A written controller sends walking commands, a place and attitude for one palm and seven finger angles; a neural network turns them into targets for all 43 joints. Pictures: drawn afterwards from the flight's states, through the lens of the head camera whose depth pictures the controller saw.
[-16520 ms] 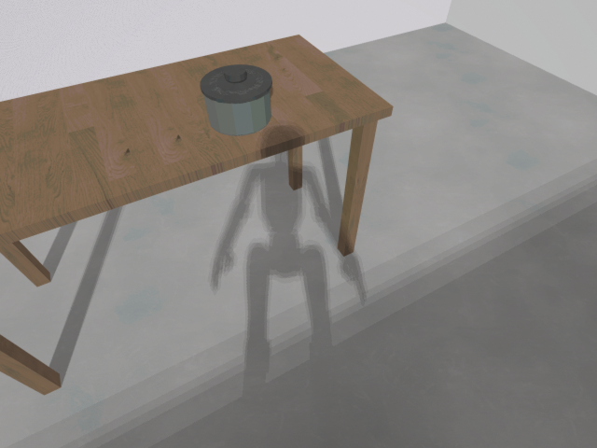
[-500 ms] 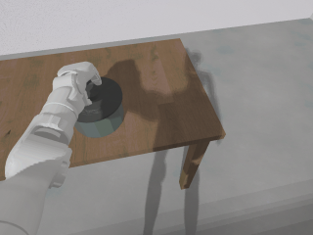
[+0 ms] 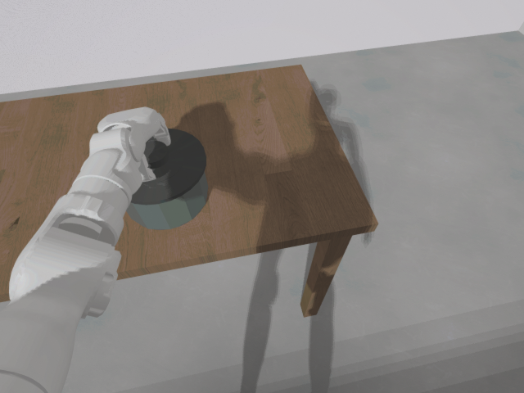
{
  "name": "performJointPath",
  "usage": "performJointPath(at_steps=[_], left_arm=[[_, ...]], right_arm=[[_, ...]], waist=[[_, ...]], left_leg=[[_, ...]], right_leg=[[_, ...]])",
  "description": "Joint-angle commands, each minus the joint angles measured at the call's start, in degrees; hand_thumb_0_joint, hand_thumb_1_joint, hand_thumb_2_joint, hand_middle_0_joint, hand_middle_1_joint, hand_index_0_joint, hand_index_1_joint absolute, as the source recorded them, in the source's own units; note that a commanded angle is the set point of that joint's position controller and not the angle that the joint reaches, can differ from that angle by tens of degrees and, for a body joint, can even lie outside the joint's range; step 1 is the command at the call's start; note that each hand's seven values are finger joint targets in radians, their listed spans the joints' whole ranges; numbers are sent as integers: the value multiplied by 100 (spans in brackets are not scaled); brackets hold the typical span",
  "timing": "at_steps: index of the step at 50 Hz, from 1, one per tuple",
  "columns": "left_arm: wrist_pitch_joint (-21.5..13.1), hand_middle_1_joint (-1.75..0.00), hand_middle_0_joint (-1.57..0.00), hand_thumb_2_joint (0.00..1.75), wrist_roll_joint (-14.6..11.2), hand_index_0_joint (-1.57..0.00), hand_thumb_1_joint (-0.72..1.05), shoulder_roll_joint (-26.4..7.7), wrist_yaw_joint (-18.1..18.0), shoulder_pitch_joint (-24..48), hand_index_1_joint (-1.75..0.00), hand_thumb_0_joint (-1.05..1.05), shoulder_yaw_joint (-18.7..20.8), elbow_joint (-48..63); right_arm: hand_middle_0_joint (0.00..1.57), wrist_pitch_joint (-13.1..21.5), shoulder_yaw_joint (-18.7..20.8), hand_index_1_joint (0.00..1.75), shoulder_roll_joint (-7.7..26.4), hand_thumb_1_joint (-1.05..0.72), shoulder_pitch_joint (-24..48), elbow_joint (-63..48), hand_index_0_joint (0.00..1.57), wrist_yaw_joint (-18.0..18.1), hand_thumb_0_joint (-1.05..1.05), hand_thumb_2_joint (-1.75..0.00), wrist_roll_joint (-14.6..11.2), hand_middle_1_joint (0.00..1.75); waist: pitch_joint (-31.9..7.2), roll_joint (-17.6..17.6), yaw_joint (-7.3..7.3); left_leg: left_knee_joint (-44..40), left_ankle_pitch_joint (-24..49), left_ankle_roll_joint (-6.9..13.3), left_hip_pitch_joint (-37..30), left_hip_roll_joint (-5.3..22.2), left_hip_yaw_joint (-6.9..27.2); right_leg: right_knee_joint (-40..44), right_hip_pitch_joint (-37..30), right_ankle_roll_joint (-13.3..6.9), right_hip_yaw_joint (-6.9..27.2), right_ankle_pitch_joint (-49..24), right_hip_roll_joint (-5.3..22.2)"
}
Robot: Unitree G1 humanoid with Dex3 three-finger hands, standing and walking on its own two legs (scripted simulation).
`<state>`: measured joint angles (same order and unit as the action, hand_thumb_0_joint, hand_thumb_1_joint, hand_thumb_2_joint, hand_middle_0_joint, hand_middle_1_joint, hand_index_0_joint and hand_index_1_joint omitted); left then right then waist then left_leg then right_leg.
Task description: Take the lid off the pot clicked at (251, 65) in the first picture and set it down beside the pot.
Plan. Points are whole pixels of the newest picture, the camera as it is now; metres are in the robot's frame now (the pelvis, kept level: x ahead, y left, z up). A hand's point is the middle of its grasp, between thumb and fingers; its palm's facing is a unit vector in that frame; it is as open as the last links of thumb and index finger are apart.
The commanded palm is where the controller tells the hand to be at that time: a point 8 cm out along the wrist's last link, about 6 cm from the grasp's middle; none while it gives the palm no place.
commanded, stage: close the fingers and squeeze the knob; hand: left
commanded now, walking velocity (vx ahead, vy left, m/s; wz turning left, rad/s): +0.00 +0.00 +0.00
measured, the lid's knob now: (153, 154) +0.51 +0.16 +0.06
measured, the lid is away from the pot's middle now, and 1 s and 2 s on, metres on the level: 0.00 0.00 0.00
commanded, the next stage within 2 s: lift the lid straight up in 1.36 s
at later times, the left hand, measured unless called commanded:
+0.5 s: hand (147, 157) +0.48 +0.16 +0.08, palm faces -0.38 -0.13 -0.92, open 8.5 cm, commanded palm +0.49 +0.17 +0.14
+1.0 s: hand (146, 156) +0.48 +0.17 +0.08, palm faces -0.38 -0.13 -0.92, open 8.3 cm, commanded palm +0.49 +0.17 +0.14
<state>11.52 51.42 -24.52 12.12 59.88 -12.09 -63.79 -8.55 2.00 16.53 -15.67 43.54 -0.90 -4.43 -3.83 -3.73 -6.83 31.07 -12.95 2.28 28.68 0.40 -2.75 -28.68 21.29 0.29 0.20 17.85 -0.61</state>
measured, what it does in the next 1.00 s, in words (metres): stands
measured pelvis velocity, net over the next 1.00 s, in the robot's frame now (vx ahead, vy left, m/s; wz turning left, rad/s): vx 0.00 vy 0.00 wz -0.01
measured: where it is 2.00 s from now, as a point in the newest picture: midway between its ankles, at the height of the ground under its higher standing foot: outside the picture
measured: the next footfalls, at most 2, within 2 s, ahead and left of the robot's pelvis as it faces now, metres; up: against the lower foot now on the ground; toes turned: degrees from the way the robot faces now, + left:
none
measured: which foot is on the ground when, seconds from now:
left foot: down 0.00-1.00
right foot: down 0.00-1.00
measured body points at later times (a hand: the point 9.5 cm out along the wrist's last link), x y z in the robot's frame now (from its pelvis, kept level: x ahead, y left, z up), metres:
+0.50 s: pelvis +0.00 +0.00 +0.00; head +0.06 -0.02 +0.45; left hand +0.50 +0.17 +0.13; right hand +0.04 -0.28 -0.14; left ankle +0.02 +0.10 -0.73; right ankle -0.05 -0.13 -0.73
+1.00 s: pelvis +0.00 +0.00 +0.00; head +0.06 -0.02 +0.45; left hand +0.50 +0.17 +0.13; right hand +0.04 -0.28 -0.14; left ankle +0.02 +0.10 -0.73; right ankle -0.05 -0.13 -0.73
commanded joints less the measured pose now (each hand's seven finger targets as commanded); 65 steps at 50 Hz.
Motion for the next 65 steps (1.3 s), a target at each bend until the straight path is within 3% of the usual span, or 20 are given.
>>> performJointPath(at_steps=[1,2,5,9,12,16,18,24,27,30,33,37,40,42,46,49,52,56,59,65], left_arm=[[-60,-88,-50,97,40,-50,-1,-1117,-271,3148,-88,0,154,1242],[-31,-89,-50,97,41,-50,-1,-728,-254,2958,-89,0,-126,1117],[-14,-92,-51,96,69,-51,2,-847,-269,2925,-92,0,12,1012],[-38,-96,-53,95,78,-53,6,-1482,-357,3187,-96,0,475,1284],[71,-99,-54,94,129,-54,10,-1059,-424,3099,-99,0,115,1079],[182,-101,-57,92,131,-57,14,-1402,-420,2957,-101,0,387,841],[214,-103,-58,91,80,-58,16,-1278,-355,2985,-103,0,279,799],[24,-105,-63,87,171,-63,24,-1399,-225,3102,-105,0,293,1154],[37,-106,-65,84,98,-65,28,-1153,-186,2739,-106,0,140,772],[-25,-107,-68,81,118,-68,32,-1556,-221,2825,-107,0,452,1031],[7,-107,-70,77,96,-70,36,-1261,-201,2756,-107,0,206,909],[38,-107,-74,71,135,-74,42,-1389,-242,2802,-107,0,291,876],[-2,-106,-71,77,138,-69,35,-1371,-232,2876,-105,0,305,1071],[44,-106,-70,79,115,-68,34,-1084,-228,2756,-104,0,107,803],[57,-106,-71,81,143,-68,35,-1549,-264,2916,-104,0,432,812],[32,-106,-72,82,130,-69,37,-1352,-230,2985,-105,0,267,974],[54,-107,-74,83,115,-71,40,-1215,-230,2928,-105,0,197,933],[44,-108,-76,85,157,-72,43,-1635,-262,2958,-106,0,479,888],[-20,-108,-77,87,145,-74,46,-1327,-210,2923,-107,0,260,1056],[20,-110,-80,90,153,-77,52,-1467,-259,2942,-108,0,344,983]], right_arm=[[20,180,293,30,876,-90,-296,-421,20,34,0,-90,28,30],[20,179,287,30,845,-90,-285,-433,20,13,0,-90,19,30],[20,152,297,30,878,-90,-317,-377,20,-14,0,-90,33,30],[20,170,272,30,892,-90,-253,-438,20,31,0,-90,67,30],[20,152,237,30,838,-90,-233,-409,20,35,0,-90,24,30],[20,137,224,30,906,-90,-255,-403,20,35,0,-90,27,30],[20,145,225,30,879,-90,-239,-431,20,56,0,-90,22,30],[20,182,248,30,864,-90,-279,-475,20,80,0,-90,39,30],[20,142,219,30,870,-90,-288,-451,20,85,0,-90,-1,30],[20,162,248,30,880,-90,-323,-482,20,83,0,-90,34,30],[20,138,233,30,882,-90,-285,-471,20,90,0,-90,6,30],[20,139,232,30,887,-90,-305,-458,20,88,0,-90,0,30],[20,140,255,30,887,-90,-327,-453,20,62,0,-90,21,30],[20,129,244,30,872,-90,-312,-442,20,60,0,-90,7,30],[20,123,238,30,929,-90,-341,-421,20,82,0,-90,23,30],[20,137,246,30,889,-90,-288,-478,20,78,0,-90,26,30],[20,113,248,30,890,-90,-325,-448,20,67,0,-90,12,30],[20,127,228,30,918,-90,-345,-452,20,79,0,-90,27,30],[20,138,252,30,874,-90,-303,-510,20,77,0,-90,35,30],[20,108,239,30,904,-90,-344,-464,20,75,0,-90,14,30]], waist=[[-2437,172,-131],[-2306,70,-141],[-2263,117,-132],[-2637,306,-44],[-2286,204,-111],[-2255,484,-85],[-2252,494,-134],[-2646,159,-89],[-2123,375,-143],[-2430,219,-69],[-2125,425,-131],[-2192,304,-109],[-2448,163,-86],[-2171,274,-143],[-2261,437,-126],[-2512,302,-116],[-2299,308,-144],[-2352,323,-100],[-2541,190,-94],[-2283,188,-126]], left_leg=[[19,1887,202,-2443,-167,288],[49,1981,189,-2500,-166,300],[45,2055,161,-2512,-130,342],[40,1972,202,-2364,-192,304],[-7,1828,186,-2265,-171,263],[-28,1686,194,-2053,-184,254],[-6,1590,223,-2026,-213,212],[93,2040,216,-2378,-210,262],[47,1771,217,-2082,-201,209],[100,1980,237,-2205,-223,183],[39,1726,232,-2007,-221,168],[47,1781,228,-2087,-208,175],[95,2055,208,-2327,-185,219],[75,1864,206,-2184,-177,216],[67,1743,224,-2059,-192,215],[100,1969,219,-2199,-211,221],[99,1940,208,-2225,-168,224],[71,1793,221,-2125,-199,234],[113,2053,207,-2287,-203,230],[80,1908,208,-2219,-174,237]], right_leg=[[290,227,-182,-158,-2307,-290],[278,394,-203,-199,-2204,-310],[257,440,-212,-225,-2125,-329],[250,19,-196,-120,-2473,-290],[260,197,-192,-172,-2282,-296],[280,46,-161,-149,-2339,-302],[319,4,-143,-115,-2367,-287],[260,-24,-187,-94,-2630,-282],[285,99,-167,-146,-2428,-292],[260,-108,-172,-81,-2741,-278],[316,6,-151,-113,-2564,-283],[284,30,-171,-116,-2485,-289],[246,45,-183,-130,-2598,-291],[261,202,-181,-172,-2382,-310],[275,86,-159,-120,-2432,-303],[236,21,-174,-104,-2626,-282],[235,150,-171,-158,-2496,-302],[262,63,-170,-112,-2453,-304],[228,69,-191,-133,-2626,-291],[252,157,-185,-144,-2444,-306]])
